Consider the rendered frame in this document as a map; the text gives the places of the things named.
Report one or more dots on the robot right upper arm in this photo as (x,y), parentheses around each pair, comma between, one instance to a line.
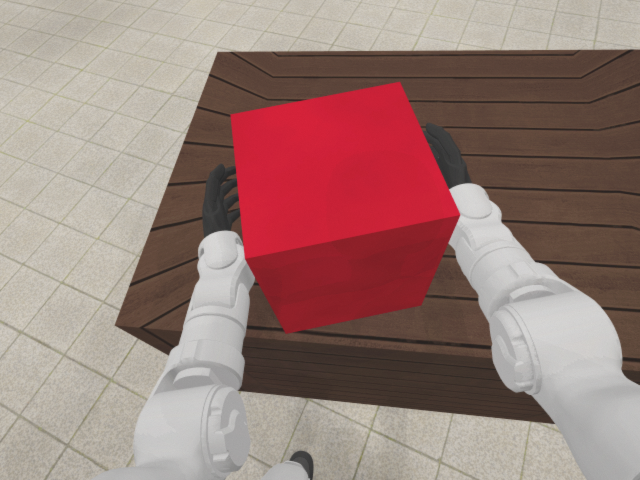
(561,350)

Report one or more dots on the left robot shin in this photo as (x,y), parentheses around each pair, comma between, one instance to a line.
(295,463)

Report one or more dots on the pedestal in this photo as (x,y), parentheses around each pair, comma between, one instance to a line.
(552,136)

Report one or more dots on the robot left hand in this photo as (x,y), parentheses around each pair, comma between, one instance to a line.
(215,207)

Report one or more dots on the robot left upper arm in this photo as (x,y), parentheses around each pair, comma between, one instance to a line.
(197,433)

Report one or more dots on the right robot forearm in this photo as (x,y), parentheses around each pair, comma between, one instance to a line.
(496,265)

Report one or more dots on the carton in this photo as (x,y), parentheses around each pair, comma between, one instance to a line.
(345,213)

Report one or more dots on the robot right hand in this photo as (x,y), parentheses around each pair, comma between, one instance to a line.
(447,156)

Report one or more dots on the left robot forearm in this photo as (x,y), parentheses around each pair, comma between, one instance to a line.
(210,347)

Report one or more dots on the robot left foot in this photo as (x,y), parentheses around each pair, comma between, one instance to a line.
(305,460)

